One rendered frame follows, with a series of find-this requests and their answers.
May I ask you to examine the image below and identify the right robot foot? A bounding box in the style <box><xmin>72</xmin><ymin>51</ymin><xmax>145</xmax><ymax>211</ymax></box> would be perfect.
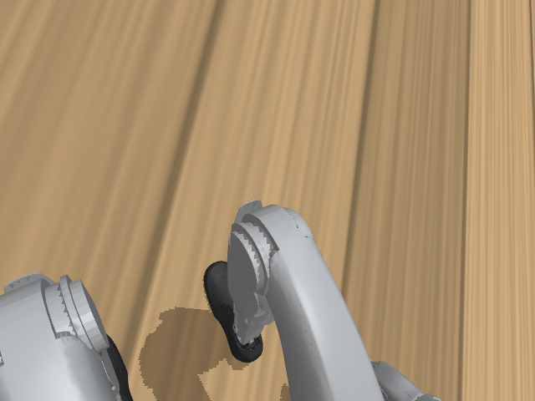
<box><xmin>204</xmin><ymin>261</ymin><xmax>263</xmax><ymax>363</ymax></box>

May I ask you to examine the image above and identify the left robot foot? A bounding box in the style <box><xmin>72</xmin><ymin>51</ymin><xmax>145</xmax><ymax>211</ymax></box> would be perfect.
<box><xmin>106</xmin><ymin>334</ymin><xmax>133</xmax><ymax>401</ymax></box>

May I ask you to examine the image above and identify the right robot hand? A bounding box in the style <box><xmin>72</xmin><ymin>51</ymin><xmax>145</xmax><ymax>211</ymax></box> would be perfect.
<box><xmin>370</xmin><ymin>359</ymin><xmax>424</xmax><ymax>401</ymax></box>

